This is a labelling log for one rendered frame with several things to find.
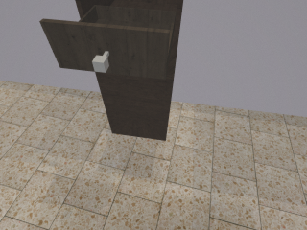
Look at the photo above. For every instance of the cabinet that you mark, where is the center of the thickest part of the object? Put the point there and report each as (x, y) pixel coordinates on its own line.
(138, 106)

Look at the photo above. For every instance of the drawer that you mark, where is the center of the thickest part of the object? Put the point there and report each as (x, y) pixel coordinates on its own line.
(139, 41)

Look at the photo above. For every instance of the handle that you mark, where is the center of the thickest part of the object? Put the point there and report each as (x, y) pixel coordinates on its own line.
(100, 63)

